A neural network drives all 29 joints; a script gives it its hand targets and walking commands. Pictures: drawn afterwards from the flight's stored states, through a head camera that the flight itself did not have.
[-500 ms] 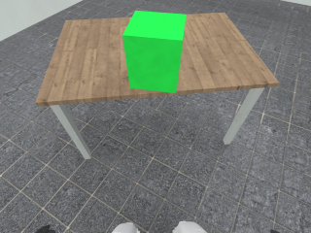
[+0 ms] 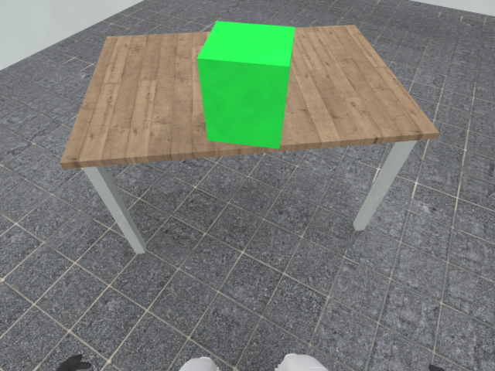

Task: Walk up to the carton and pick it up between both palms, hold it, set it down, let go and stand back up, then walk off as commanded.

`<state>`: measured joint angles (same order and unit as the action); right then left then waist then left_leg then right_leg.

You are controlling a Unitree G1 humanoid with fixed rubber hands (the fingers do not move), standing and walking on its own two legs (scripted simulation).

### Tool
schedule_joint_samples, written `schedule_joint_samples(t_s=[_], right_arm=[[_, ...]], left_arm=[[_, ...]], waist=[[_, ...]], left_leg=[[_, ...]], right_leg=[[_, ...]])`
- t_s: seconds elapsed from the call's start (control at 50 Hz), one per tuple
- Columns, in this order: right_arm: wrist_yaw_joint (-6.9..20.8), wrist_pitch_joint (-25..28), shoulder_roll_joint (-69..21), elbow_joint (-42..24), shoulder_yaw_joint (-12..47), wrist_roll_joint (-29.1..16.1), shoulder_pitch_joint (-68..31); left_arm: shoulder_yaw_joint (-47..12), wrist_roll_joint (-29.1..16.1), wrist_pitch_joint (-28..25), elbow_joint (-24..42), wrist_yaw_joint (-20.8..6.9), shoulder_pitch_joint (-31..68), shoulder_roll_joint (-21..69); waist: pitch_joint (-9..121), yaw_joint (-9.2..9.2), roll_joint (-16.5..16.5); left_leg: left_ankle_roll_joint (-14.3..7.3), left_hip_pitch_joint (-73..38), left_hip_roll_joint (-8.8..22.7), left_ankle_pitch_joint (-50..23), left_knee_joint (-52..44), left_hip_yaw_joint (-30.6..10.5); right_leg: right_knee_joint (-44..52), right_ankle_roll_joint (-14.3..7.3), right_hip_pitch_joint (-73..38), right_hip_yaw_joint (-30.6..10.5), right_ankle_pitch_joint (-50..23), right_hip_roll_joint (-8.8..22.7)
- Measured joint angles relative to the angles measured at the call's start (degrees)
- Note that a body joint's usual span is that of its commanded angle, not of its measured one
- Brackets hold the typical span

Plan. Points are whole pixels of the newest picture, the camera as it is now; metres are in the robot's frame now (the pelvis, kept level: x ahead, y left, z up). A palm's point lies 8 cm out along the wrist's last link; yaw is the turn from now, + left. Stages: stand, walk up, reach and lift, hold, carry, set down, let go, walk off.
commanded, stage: stand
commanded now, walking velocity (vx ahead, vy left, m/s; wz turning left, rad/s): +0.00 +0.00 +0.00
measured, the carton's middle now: (248, 86) +0.81 -0.01 +0.00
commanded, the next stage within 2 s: none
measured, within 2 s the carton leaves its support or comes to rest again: neither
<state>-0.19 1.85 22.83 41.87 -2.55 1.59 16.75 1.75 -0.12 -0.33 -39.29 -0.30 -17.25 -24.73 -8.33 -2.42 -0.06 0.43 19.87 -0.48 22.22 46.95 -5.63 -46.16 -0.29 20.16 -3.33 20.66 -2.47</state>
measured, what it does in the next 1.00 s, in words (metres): stands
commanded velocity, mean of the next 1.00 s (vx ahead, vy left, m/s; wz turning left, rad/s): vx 0.00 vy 0.00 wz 0.00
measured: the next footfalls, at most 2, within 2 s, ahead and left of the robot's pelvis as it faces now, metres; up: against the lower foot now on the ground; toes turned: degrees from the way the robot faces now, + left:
none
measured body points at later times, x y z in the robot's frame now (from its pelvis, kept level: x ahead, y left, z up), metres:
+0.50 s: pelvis +0.01 +0.01 +0.00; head +0.04 +0.01 +0.45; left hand +0.13 +0.32 -0.09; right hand +0.10 -0.31 -0.09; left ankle +0.05 +0.14 -0.70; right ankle +0.05 -0.12 -0.70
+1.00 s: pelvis +0.00 +0.01 +0.00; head +0.01 +0.01 +0.45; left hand +0.12 +0.32 -0.08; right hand +0.09 -0.31 -0.09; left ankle +0.05 +0.14 -0.70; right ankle +0.05 -0.12 -0.70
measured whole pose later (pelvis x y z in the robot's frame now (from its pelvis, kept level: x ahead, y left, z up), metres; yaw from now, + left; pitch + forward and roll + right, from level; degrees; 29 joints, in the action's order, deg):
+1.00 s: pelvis +0.00 +0.01 +0.00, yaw +0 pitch -4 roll -1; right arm 0.5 1.6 22.8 41.9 -1.7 1.6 16.3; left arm 1.7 -0.1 -1.2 -39.3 -0.3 -16.9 -24.7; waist -5.0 -2.4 -0.1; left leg 0.8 20.2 -0.5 21.3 45.6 -5.6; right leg -44.2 0.0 20.1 -3.3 19.9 -2.3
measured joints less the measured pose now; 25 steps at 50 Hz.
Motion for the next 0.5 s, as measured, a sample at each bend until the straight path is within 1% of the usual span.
schedule_joint_samples(t_s=[0.16, 0.5], right_arm=[[0.5, -0.3, 0.0, 0.0, 0.0, 0.0, 0.0], [0.4, -0.3, 0.0, 0.0, 0.3, 0.0, -0.4]], left_arm=[[0.0, 0.0, -0.3, 0.0, 0.0, 0.0, 0.0], [0.0, 0.0, -0.9, 0.0, 0.0, 0.4, 0.0]], waist=[[0.7, 0.00, 0.0], [1.8, 0.00, 0.0]], left_leg=[[0.0, 0.2, 0.0, -0.1, -0.6, 0.0], [0.4, 0.3, 0.0, -0.1, -1.2, 0.0]], right_leg=[[1.0, 0.0, 0.0, 0.0, 0.0, 0.1], [1.8, 0.3, -0.1, 0.0, 0.1, 0.2]])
